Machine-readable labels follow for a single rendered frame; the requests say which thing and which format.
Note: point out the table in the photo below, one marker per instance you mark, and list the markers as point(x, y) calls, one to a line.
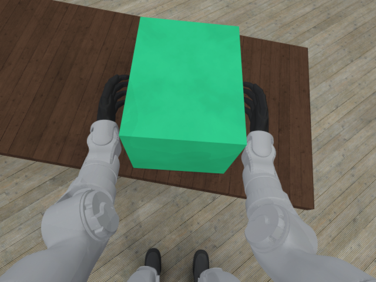
point(56, 57)

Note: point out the robot right shin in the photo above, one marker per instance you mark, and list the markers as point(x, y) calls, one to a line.
point(207, 271)

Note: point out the right robot upper arm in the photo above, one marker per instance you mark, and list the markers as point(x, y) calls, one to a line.
point(286, 247)

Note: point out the carton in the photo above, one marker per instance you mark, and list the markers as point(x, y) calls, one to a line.
point(184, 106)

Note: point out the robot left shin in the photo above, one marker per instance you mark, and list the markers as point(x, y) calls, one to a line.
point(147, 268)

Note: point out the robot left hand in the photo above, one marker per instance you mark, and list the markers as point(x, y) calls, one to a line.
point(108, 105)

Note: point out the left robot upper arm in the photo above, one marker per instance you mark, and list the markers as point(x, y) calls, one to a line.
point(76, 232)

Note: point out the robot left forearm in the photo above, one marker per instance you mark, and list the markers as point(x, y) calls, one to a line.
point(101, 166)

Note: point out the robot shin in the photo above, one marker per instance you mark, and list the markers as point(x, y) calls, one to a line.
point(207, 271)
point(147, 268)

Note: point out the robot right forearm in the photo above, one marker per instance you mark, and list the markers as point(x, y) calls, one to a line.
point(261, 183)

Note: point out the robot right hand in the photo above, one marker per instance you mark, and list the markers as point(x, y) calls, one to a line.
point(258, 112)

